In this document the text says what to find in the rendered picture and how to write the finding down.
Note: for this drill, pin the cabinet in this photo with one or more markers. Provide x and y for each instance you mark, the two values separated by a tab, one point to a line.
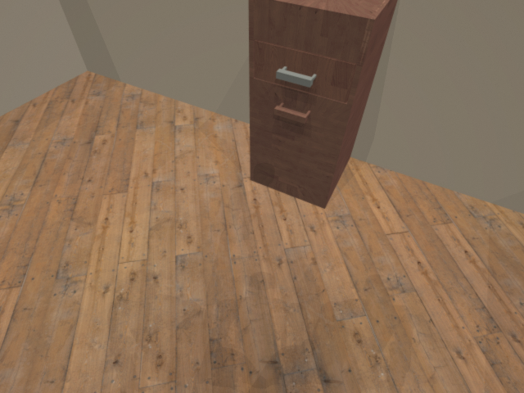
307	160

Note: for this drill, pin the handle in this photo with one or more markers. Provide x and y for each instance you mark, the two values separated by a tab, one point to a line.
295	78
290	114

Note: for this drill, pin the drawer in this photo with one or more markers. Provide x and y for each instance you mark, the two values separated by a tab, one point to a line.
334	77

